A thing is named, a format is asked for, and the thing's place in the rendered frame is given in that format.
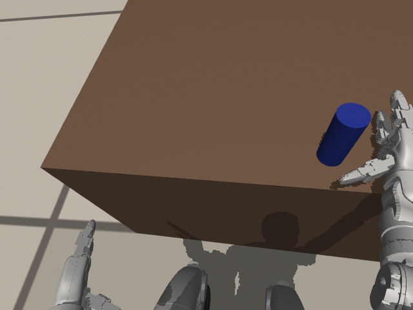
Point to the can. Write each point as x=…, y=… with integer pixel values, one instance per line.
x=347, y=125

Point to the right robot arm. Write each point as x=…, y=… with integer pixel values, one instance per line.
x=393, y=288

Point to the left robot hand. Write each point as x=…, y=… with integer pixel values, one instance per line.
x=72, y=286

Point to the right robot hand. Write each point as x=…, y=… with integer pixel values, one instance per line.
x=396, y=151

